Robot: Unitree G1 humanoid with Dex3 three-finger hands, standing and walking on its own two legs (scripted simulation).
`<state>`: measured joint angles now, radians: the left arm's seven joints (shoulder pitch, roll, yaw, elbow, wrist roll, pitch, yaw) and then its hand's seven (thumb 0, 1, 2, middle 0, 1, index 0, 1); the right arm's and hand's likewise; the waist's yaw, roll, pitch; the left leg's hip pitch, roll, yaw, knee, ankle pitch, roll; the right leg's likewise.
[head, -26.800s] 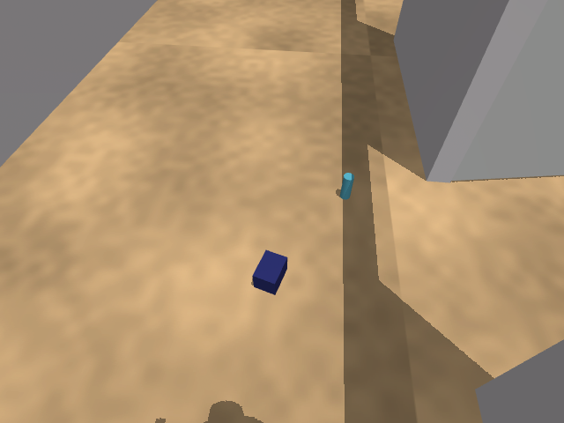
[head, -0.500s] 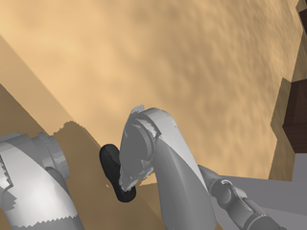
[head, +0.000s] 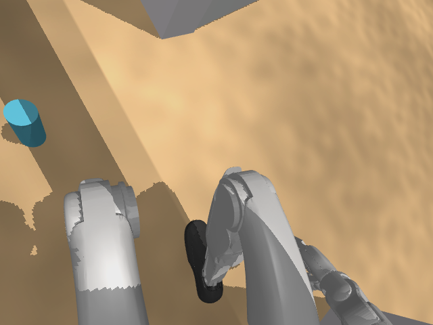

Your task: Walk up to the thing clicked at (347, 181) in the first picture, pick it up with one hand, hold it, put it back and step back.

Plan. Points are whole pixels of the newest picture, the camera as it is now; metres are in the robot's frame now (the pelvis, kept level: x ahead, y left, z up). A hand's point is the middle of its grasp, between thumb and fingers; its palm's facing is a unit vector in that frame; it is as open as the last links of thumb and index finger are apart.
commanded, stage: home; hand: left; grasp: from the side
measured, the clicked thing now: (27, 125) +0.45 +0.30 -0.24
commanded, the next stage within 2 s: none
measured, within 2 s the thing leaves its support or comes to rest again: neither
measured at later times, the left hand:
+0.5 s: hand out of the picture +0.28 +0.34 +0.05, palm faces +0.26 -0.85 -0.46, open 17.0 cm
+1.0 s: hand out of the picture +0.25 +0.25 +0.26, palm faces +0.33 -0.87 -0.36, open 17.3 cm
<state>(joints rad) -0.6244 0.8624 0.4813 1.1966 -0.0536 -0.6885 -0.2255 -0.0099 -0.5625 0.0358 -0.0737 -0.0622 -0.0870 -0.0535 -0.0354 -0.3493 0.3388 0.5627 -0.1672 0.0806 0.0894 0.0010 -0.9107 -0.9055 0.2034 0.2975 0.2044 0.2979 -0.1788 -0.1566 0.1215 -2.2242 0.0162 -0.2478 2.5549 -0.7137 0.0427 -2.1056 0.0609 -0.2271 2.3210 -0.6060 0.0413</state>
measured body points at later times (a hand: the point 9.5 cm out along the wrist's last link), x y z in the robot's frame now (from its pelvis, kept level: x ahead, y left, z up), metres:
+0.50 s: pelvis +0.02 -0.02 +0.14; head +0.20 +0.05 +0.55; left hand +0.27 +0.38 +0.08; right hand +0.22 -0.23 +0.02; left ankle +0.08 +0.11 -0.28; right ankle +0.14 -0.12 -0.28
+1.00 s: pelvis +0.09 -0.01 +0.36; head +0.16 +0.03 +0.80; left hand +0.23 +0.30 +0.29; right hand +0.29 -0.22 +0.27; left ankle +0.08 +0.11 -0.28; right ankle +0.14 -0.12 -0.28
